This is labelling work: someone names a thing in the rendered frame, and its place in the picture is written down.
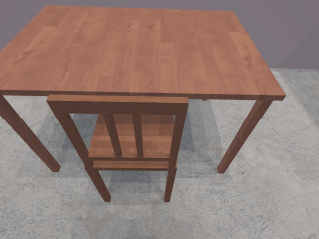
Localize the table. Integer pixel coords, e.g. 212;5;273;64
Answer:
0;5;287;174

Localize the chair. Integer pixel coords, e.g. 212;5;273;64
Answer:
46;94;189;203

